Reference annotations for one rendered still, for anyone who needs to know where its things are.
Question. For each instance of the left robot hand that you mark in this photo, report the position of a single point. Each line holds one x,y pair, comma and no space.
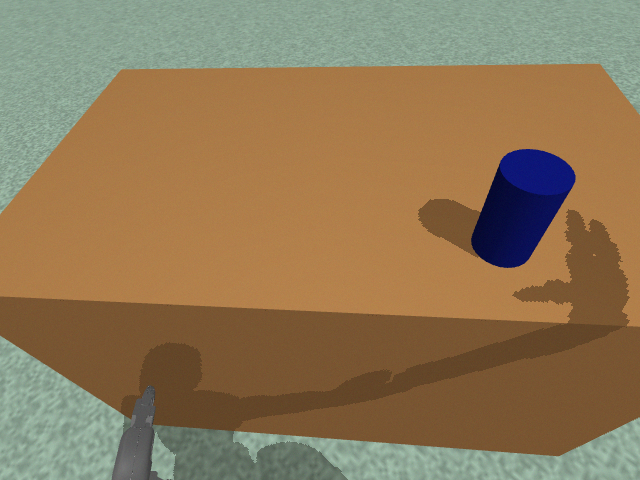
134,456

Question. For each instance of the can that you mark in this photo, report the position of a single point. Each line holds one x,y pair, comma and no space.
527,191

